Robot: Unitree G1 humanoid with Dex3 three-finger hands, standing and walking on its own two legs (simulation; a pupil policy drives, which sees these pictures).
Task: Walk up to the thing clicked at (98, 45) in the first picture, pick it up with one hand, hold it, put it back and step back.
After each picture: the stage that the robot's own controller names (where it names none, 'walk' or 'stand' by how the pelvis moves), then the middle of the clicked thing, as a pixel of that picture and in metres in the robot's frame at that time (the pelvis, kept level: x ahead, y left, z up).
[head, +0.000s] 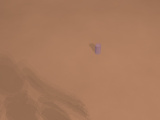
stand; (97, 49) +1.33 -0.13 -0.72
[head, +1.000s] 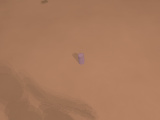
walk; (81, 58) +1.19 +0.17 -0.70
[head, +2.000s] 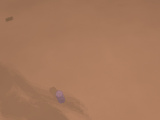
walk; (60, 97) +0.70 +0.31 -0.72
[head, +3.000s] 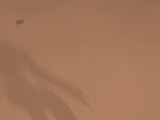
walk; out of the picture +0.45 +0.21 -0.72
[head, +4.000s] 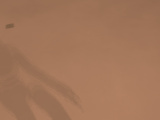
stand; out of the picture +0.37 +0.20 -0.72
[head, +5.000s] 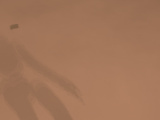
stand; out of the picture +0.33 +0.19 -0.72
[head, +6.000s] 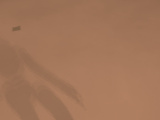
stand; out of the picture +0.35 +0.19 -0.73
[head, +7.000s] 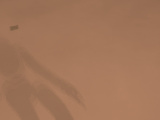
stand; out of the picture +0.34 +0.21 -0.73
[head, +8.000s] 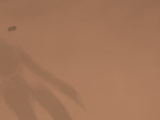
stand; out of the picture +0.33 +0.21 -0.73
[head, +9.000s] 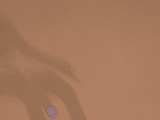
go down; (52, 112) +0.37 +0.20 -0.61
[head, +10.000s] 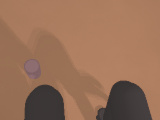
go down; (33, 69) +0.43 +0.22 -0.31
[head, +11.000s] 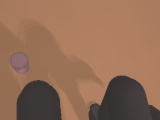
close in; (20, 63) +0.43 +0.22 -0.28
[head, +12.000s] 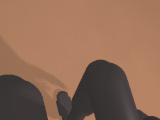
close in; out of the picture +0.43 +0.25 -0.23
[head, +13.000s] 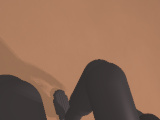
close; out of the picture +0.41 +0.26 -0.23
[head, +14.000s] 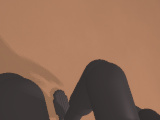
lift; out of the picture +0.38 +0.23 -0.23
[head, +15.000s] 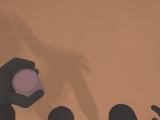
lift; (30, 86) +0.32 +0.19 +0.00
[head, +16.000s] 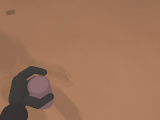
hold; (41, 93) +0.31 +0.17 +0.02
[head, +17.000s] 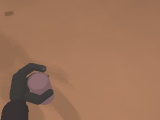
hold; (42, 89) +0.33 +0.17 +0.02
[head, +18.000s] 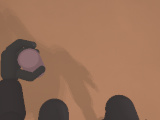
crouch; (33, 64) +0.41 +0.18 -0.07
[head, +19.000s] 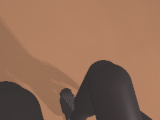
lower; out of the picture +0.43 +0.26 -0.23
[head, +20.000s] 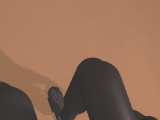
lower; out of the picture +0.43 +0.27 -0.23
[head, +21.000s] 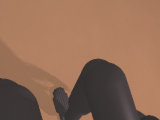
lower; out of the picture +0.42 +0.27 -0.23
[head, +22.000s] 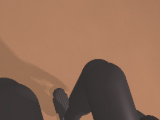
lower; out of the picture +0.42 +0.28 -0.23
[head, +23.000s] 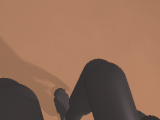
loosen; out of the picture +0.42 +0.26 -0.23
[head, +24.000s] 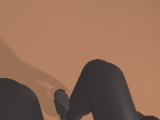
withdraw; out of the picture +0.41 +0.24 -0.24
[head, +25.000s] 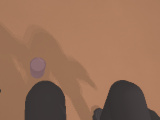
walk; (37, 68) +0.43 +0.19 -0.29
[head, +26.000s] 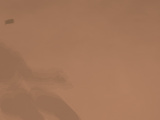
stand; out of the picture +0.35 +0.14 -0.65
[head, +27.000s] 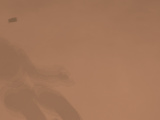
stand; out of the picture +0.36 +0.16 -0.67
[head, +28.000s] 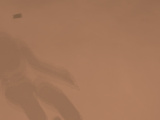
stand; out of the picture +0.36 +0.15 -0.68
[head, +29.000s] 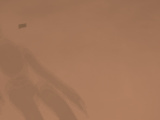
walk; out of the picture +0.38 +0.16 -0.72
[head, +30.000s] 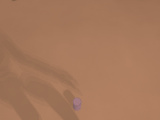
walk; (77, 104) +0.52 +0.06 -0.70
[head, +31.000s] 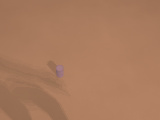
walk; (59, 71) +0.78 +0.17 -0.71
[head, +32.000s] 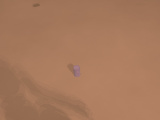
stand; (76, 71) +1.01 +0.17 -0.71
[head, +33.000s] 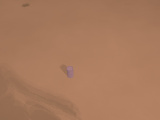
stand; (70, 72) +1.00 +0.18 -0.73
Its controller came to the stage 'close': yes
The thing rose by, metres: 0.73
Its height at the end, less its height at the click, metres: +0.00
